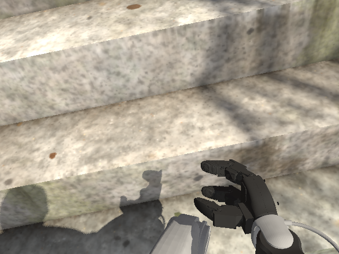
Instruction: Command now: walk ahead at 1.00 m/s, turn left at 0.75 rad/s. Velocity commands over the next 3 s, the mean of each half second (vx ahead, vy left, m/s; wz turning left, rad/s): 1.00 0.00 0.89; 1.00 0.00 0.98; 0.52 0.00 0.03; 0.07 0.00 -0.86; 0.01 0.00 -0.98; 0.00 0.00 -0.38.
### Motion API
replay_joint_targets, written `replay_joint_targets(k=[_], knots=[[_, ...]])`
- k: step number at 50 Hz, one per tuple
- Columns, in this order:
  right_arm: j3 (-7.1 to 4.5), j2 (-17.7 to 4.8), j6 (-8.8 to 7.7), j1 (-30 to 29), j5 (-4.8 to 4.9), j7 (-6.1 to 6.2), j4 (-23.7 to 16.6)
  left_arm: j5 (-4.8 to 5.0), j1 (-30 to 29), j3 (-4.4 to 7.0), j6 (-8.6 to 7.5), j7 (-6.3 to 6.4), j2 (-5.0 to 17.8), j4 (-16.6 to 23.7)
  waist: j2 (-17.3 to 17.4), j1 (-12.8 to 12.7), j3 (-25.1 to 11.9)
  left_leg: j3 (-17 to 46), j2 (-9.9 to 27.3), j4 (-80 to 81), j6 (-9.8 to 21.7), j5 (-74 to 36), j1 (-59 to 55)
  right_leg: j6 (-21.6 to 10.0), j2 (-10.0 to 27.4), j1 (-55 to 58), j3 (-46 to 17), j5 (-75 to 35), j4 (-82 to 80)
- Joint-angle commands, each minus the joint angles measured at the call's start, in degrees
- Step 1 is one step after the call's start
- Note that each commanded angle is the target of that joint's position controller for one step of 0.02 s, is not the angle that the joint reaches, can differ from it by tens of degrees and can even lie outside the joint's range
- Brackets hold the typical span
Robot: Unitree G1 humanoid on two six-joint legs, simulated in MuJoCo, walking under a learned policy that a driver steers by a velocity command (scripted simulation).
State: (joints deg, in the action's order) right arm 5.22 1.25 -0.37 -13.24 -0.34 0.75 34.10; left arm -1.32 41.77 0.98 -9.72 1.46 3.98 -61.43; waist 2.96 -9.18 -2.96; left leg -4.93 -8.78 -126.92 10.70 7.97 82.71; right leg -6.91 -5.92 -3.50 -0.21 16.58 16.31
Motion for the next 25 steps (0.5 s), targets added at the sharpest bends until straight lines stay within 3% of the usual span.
replay_joint_targets(k=[1,2,3,4,5,6,7,8,9,10,11,12,13,15,16,17,18,19,20,21,22,23,24,25], knots=[[-0.32,-3.2,-0.83,-12.0,1.25,0.27,-6.1,2.16,6.3,-0.31,0.76,3.0,5.9,0.1,-8.0,3.7,3.5,-13.4,-0.7,21.6,2.1,6.9,-23.3,13.9,10.0,-11.6,2.6,-65.7,-11.4],[-0.57,-5.2,-0.23,-6.6,1.78,0.11,-4.1,2.82,6.9,0.47,1.02,4.39,10.1,0.6,-11.5,5.4,-3.6,-16.4,-1.5,33.1,2.9,12.0,-34.5,14.2,11.1,-6.2,7.0,-91.0,-7.5],[-1.42,-8.4,1.08,-3.6,3.88,-0.06,-2.7,4.71,6.4,0.54,0.64,6.58,11.1,1.6,-13.6,7.3,-7.5,-21.0,-5.1,42.4,1.0,21.9,-43.6,13.1,13.4,-3.9,6.4,-120.3,-4.7],[-2.84,-10.3,2.52,3.8,3.99,0.03,0.3,5.3,5.2,0.76,0.31,8.37,13.6,2.6,-17.7,11.8,-9.0,-18.8,-5.1,44.0,1.3,28.2,-47.8,12.9,18.3,0.2,4.8,-143.1,2.9],[-4.78,-14.5,3.66,13.0,3.14,-0.36,2.7,6.42,0.8,1.88,0.61,9.15,16.2,5.2,-20.0,16.8,-11.9,-18.7,-6.7,50.9,2.9,35.6,-50.0,13.8,19.9,4.9,6.5,-159.8,15.6],[-6.39,-19.1,3.48,17.1,1.86,-1.09,5.0,7.01,-0.8,2.72,1.22,8.56,17.7,8.3,-14.9,16.6,-13.4,-19.5,-9.8,64.7,3.8,37.3,-55.0,16.0,17.4,6.2,7.8,-153.2,30.0],[-8.56,-22.2,2.49,18.6,2.64,-2.09,5.9,6.62,-3.5,4.78,1.91,7.44,22.5,10.6,-1.9,19.4,-15.4,-2.5,-3.5,76.6,8.5,27.0,-67.0,14.9,14.5,-6.7,4.3,-97.4,62.6],[-7.64,-18.3,1.93,14.5,2.06,-0.98,7.4,3.27,-21.4,5.17,1.9,4.62,17.8,18.3,16.7,21.5,-9.8,23.5,8.0,87.4,20.0,1.2,-82.0,17.6,-3.0,-46.1,0.3,-0.8,99.3],[-8.52,-17.3,2.24,15.9,0.52,2.59,5.6,-1.05,-31.2,4.22,0.94,1.95,15.7,26.6,-0.1,18.9,-6.8,52.3,16.2,93.0,25.1,8.6,-78.7,15.6,-1.0,-59.6,-11.1,-2.6,111.2],[-9.65,-19.0,0.78,20.7,-0.84,4.62,7.9,-2.14,-39.0,1.64,1.37,0.62,8.5,32.1,-7.2,18.4,-1.9,54.9,17.0,95.9,22.6,14.8,-75.4,11.8,1.0,-64.6,-15.3,0.1,113.8],[-9.56,-17.6,-0.54,27.5,-2.45,5.43,11.9,-2.99,-40.5,-0.35,0.63,-0.64,4.6,33.9,-14.5,15.8,1.7,51.1,15.0,97.6,17.8,14.0,-73.3,8.2,1.3,-66.6,-15.2,0.4,110.8],[-10.22,-18.2,-2.83,25.6,-3.9,5.47,11.8,-4.24,-35.4,-1.17,0.78,-1.61,4.3,33.1,-18.6,10.0,2.1,47.3,13.8,101.0,13.8,15.9,-71.4,6.2,3.0,-64.4,-16.0,-2.3,106.1],[-10.36,-18.0,-4.11,22.0,-3.64,4.69,11.2,-4.07,-32.7,-1.44,1.41,-1.83,4.4,32.0,-16.5,7.5,3.0,45.1,12.7,104.4,13.5,16.6,-65.8,5.9,2.4,-62.4,-13.1,-0.9,110.5],[-10.17,-17.2,-6.2,22.0,-2.06,3.34,12.1,-4.01,-34.2,-2.26,3.99,-1.33,3.8,33.1,-13.6,5.7,7.3,37.7,11.4,105.6,11.3,14.4,-57.7,5.0,5.9,-62.9,-11.9,3.3,108.6],[-10.04,-18.6,-7.18,23.1,-2.72,3.11,13.1,-3.56,-43.2,-3.24,4.77,-0.4,2.6,37.0,-10.4,7.6,11.5,31.9,11.0,103.6,8.1,9.7,-52.3,5.4,6.9,-66.2,-11.3,12.3,110.8],[-9.53,-18.4,-7.91,25.2,-2.47,2.94,13.5,-3.57,-49.0,-4.3,4.92,-0.05,2.4,40.5,-10.7,8.2,12.3,29.1,10.3,105.5,6.8,10.5,-47.1,5.6,9.4,-63.8,-9.2,14.3,100.0],[-9.84,-19.1,-8.04,27.5,-2.77,3.06,14.3,-3.0,-53.2,-4.57,4.8,0.2,2.3,42.2,-6.0,10.6,10.5,28.8,11.1,107.7,8.6,4.1,-44.9,5.5,8.1,-62.7,-5.7,16.2,106.4],[-9.83,-20.1,-8.24,28.8,-2.94,3.47,13.7,-2.74,-55.6,-4.78,4.42,0.94,3.2,44.3,-7.0,11.3,8.6,28.6,11.6,108.3,7.8,0.0,-45.9,5.9,9.8,-61.3,-6.4,17.5,102.8],[-10.48,-21.8,-8.68,34.0,-3.53,3.77,14.9,-2.88,-60.2,-5.08,3.98,1.36,3.0,46.8,-2.9,14.6,5.7,31.7,13.3,109.5,8.9,-3.5,-53.0,5.8,9.8,-67.0,-8.0,24.3,108.2],[-11.37,-23.4,-8.99,38.5,-3.62,4.08,15.6,-3.41,-64.0,-5.57,3.77,1.39,2.4,49.7,-0.8,16.5,4.0,32.3,15.1,107.7,7.8,-5.3,-65.0,5.8,11.2,-75.0,-10.9,28.6,105.8],[-11.71,-22.1,-8.41,47.4,-1.34,4.05,17.1,-4.72,-72.8,-7.21,3.88,1.63,1.1,53.3,-2.5,21.0,1.3,33.8,14.4,107.2,6.3,-5.9,-74.8,4.0,13.0,-77.9,-15.0,36.4,95.1],[-12.5,-22.2,-7.71,51.5,-1.95,4.47,17.4,-4.53,-77.0,-8.02,3.41,0.71,1.2,55.7,-8.2,22.7,-0.4,29.2,13.1,104.5,4.3,-14.3,-82.7,3.2,14.4,-77.2,-13.5,43.3,78.2],[-13.44,-23.7,-7.1,46.4,-2.85,4.99,15.3,-3.21,-72.4,-8.83,2.79,-1.17,1.4,55.0,-9.6,18.5,-7.2,26.8,13.2,107.9,3.2,-15.2,-73.4,2.4,13.5,-54.3,-6.4,31.7,63.3],[-12.53,-24.4,-7.44,43.2,-1.15,3.33,13.1,1.36,-57.6,-7.57,4.46,-1.9,0.7,49.2,-9.8,11.5,-19.1,26.7,15.0,113.0,4.5,-23.1,-54.0,2.7,7.0,-11.4,0.4,29.6,52.4]])
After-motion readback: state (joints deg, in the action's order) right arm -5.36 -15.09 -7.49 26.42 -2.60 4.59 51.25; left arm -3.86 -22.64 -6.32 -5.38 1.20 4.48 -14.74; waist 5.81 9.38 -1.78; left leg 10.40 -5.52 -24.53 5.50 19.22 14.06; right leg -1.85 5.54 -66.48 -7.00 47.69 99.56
